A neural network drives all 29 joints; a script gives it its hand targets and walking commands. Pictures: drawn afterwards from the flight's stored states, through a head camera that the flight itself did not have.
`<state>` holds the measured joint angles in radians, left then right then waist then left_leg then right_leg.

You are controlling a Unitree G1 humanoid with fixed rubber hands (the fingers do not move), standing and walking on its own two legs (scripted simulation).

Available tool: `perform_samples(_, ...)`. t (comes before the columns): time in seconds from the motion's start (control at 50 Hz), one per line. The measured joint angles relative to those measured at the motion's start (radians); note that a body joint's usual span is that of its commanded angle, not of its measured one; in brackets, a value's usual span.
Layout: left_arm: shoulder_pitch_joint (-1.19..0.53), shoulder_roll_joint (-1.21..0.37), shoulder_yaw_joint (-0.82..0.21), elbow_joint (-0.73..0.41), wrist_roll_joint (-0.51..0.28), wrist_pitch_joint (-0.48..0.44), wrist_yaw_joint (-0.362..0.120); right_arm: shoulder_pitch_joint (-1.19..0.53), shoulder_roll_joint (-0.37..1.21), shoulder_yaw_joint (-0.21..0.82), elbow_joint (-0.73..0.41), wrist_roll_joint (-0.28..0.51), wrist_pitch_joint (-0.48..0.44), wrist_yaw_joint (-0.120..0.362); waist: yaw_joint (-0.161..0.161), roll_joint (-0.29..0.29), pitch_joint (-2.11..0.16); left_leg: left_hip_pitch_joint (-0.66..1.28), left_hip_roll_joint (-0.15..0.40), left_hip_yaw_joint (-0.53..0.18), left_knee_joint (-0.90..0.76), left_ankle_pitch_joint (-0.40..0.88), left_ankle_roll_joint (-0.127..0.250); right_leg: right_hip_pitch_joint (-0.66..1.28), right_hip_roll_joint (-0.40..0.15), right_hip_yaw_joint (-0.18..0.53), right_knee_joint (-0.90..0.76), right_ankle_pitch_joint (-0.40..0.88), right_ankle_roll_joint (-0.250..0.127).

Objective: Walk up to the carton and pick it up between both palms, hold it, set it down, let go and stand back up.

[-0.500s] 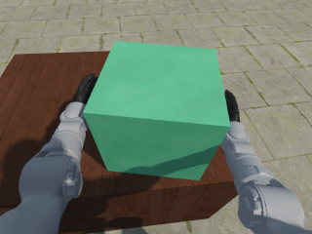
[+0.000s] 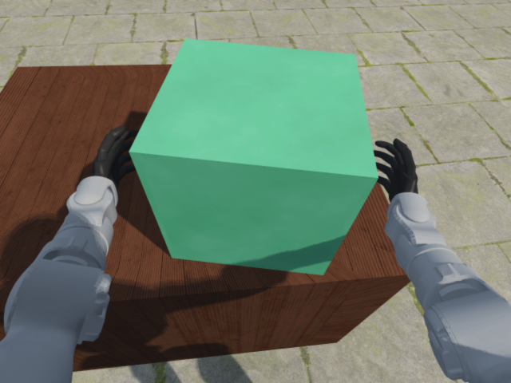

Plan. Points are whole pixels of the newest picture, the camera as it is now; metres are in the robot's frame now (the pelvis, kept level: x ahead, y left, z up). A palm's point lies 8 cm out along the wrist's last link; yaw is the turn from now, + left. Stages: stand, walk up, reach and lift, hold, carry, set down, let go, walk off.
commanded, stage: set down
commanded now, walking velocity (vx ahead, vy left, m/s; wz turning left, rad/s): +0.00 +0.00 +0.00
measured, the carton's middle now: (257, 162) +0.50 -0.01 +0.04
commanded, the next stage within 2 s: none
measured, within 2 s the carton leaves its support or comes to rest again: neither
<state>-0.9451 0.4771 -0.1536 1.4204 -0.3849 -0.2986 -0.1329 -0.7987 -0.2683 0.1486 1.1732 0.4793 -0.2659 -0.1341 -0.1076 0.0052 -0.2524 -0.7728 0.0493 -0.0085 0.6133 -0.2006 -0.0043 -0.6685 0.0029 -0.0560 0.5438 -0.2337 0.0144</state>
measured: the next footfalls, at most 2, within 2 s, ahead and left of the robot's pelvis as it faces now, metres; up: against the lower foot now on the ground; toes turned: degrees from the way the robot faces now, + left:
none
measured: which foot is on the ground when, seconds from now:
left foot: down 0.00-1.00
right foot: down 0.00-1.00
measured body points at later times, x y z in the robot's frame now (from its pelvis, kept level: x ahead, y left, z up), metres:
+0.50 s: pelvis -0.01 +0.01 +0.01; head +0.01 +0.04 +0.46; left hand +0.41 +0.26 +0.08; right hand +0.36 -0.22 +0.08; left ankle +0.04 +0.12 -0.72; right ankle +0.00 -0.13 -0.72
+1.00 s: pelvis +0.01 +0.00 +0.02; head +0.00 +0.02 +0.47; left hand +0.34 +0.27 +0.06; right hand +0.29 -0.21 +0.05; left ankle +0.04 +0.12 -0.72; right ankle +0.00 -0.13 -0.72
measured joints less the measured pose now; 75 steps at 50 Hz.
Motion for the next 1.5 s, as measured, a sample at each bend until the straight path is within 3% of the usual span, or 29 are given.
perform_samples(0.2,0.068,-0.003,0.025,-0.076,0.004,0.031,-0.006,0.113,0.030,-0.044,-0.135,-0.042,0.053,-0.022,0.001,-0.014,0.014,0.052,-0.008,0.008,0.003,0.002,0.008,0.045,-0.008,0.010,0.013,0.001,0.007)
perform_samples(0.5,0.232,-0.016,0.052,-0.226,0.015,0.077,-0.004,0.252,0.040,-0.084,-0.251,-0.068,0.101,-0.015,0.032,-0.030,0.109,0.237,-0.016,0.029,-0.016,-0.018,0.020,0.224,-0.014,0.037,-0.016,-0.005,0.019)
perform_samples(0.76,0.465,-0.024,0.134,-0.485,0.075,0.132,-0.034,0.487,0.075,-0.092,-0.446,-0.125,0.075,-0.039,0.063,-0.020,0.192,0.434,-0.015,0.037,-0.101,-0.018,0.016,0.426,-0.010,0.049,-0.125,0.014,0.019)
perform_samples(1.12,0.800,-0.012,0.185,-0.779,0.061,0.136,-0.065,0.821,0.133,-0.102,-0.744,-0.215,0.075,-0.075,0.098,-0.024,0.260,0.606,-0.017,0.042,-0.180,-0.010,0.002,0.580,-0.009,0.059,-0.175,0.008,0.007)
perform_samples(1.5,1.085,-0.011,0.199,-1.056,0.061,0.153,-0.066,1.091,0.156,-0.080,-1.013,-0.228,0.124,-0.084,0.133,-0.024,0.289,0.711,-0.023,0.050,-0.204,-0.019,0.006,0.682,-0.012,0.073,-0.201,0.004,0.010)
